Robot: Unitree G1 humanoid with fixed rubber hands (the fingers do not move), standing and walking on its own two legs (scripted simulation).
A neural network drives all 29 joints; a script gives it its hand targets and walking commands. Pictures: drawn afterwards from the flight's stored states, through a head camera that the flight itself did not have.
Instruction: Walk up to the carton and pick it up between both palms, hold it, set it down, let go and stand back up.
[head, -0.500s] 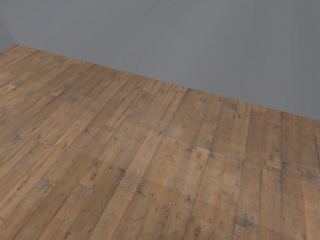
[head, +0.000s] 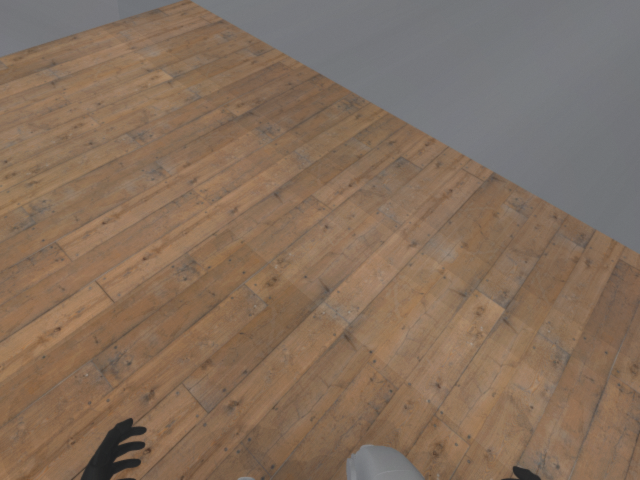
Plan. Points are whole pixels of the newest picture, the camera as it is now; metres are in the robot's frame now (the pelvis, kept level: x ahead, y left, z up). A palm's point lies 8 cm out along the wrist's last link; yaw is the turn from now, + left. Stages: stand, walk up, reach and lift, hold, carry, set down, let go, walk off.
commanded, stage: walk up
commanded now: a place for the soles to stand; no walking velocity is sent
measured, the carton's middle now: out of the picture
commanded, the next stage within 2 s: none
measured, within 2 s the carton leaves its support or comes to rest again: neither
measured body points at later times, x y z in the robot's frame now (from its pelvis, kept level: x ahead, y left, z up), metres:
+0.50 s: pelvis -0.09 +0.04 +0.00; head -0.09 +0.03 +0.45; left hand -0.09 +0.36 -0.09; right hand +0.09 -0.20 -0.12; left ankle -0.16 +0.22 -0.67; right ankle +0.04 -0.04 -0.73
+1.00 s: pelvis -0.16 +0.16 +0.00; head -0.16 +0.18 +0.45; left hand -0.29 +0.44 -0.10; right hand +0.06 -0.03 -0.11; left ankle -0.20 +0.21 -0.73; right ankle -0.05 +0.14 -0.71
